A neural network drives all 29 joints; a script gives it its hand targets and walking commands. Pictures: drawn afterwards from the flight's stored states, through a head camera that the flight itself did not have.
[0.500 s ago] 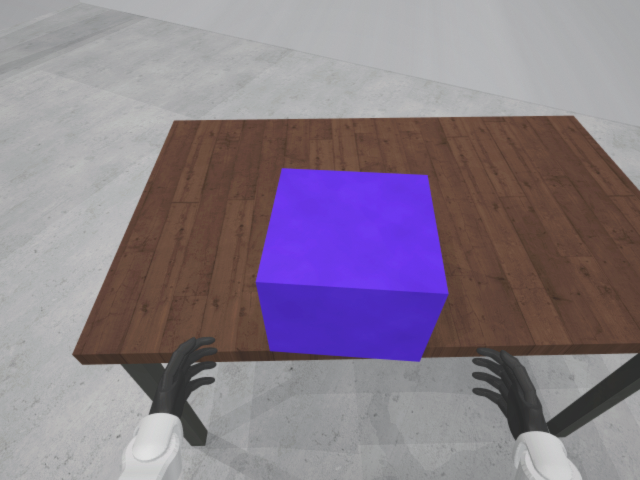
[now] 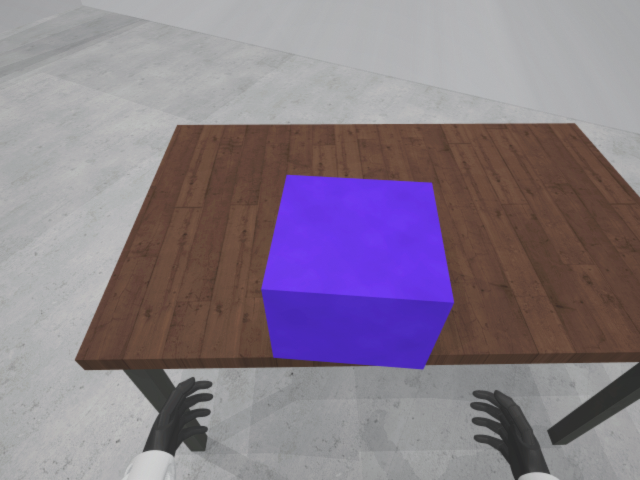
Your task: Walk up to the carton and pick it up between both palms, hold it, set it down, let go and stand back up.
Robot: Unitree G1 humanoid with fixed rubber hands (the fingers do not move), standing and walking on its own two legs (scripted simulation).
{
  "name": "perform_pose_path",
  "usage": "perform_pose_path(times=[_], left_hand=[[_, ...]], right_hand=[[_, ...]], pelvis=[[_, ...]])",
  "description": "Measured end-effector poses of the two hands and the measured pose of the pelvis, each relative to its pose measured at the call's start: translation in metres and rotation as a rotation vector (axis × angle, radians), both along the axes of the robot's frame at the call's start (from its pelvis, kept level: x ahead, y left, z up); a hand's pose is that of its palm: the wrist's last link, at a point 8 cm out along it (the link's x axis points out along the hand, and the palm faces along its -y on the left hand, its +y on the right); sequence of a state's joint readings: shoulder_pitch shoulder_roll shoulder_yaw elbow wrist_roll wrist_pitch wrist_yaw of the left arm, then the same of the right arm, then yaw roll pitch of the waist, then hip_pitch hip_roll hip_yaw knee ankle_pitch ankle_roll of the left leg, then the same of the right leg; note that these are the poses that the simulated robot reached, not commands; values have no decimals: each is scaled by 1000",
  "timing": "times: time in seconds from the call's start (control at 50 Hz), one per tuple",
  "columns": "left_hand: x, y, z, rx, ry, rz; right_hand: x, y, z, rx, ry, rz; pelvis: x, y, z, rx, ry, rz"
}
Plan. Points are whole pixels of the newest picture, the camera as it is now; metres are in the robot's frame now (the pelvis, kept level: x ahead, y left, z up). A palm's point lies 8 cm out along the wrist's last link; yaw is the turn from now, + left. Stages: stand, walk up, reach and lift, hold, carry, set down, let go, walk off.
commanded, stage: set down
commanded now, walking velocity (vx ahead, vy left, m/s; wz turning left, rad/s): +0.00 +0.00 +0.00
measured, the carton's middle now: (353, 269) +0.44 -0.01 -0.03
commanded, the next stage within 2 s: let go in 0.30 s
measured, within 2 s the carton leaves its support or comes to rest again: neither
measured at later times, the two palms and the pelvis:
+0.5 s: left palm (161, 471) +0.15 +0.22 -0.08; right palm out of the picture +0.14 -0.23 -0.08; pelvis -0.01 +0.00 +0.00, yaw +0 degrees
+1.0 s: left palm out of the picture +0.13 +0.24 -0.09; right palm out of the picture +0.09 -0.26 -0.10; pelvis -0.02 +0.00 -0.01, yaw -3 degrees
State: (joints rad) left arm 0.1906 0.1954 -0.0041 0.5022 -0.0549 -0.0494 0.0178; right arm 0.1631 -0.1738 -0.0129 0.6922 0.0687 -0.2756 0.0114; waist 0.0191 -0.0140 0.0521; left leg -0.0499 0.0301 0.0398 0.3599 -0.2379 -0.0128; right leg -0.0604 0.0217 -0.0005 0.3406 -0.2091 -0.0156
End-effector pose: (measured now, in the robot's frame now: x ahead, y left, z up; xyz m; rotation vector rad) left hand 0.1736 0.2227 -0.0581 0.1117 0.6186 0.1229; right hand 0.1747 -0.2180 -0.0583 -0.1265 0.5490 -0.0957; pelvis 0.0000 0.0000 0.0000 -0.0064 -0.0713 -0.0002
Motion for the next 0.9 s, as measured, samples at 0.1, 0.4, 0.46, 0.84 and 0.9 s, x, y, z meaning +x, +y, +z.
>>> perform_pose_path(times=[0.1, 0.4, 0.46, 0.84, 0.9], left_hand=[[-6, -1, -8, 7, 65, -17], [-24, 3, -19, 34, 192, -12], [-25, 2, -20, 38, 203, -15], [-22, -4, -20, 44, 202, -31], [-29, 3, -23, 81, 191, -61]], right_hand=[[-7, -1, -8, -12, 50, 3], [-29, -6, -21, -38, 148, 13], [-30, -7, -22, -41, 157, 15], [-34, -15, -21, -59, 158, 8], [-45, -25, -31, -76, 261, -30]], pelvis=[[-2, 2, 0, -1, -8, -2], [-7, 1, 0, 1, -9, -5], [-8, 1, 0, 2, -9, -6], [-13, -2, -2, 5, -14, -11], [-14, -1, -4, 0, 20, -29]])
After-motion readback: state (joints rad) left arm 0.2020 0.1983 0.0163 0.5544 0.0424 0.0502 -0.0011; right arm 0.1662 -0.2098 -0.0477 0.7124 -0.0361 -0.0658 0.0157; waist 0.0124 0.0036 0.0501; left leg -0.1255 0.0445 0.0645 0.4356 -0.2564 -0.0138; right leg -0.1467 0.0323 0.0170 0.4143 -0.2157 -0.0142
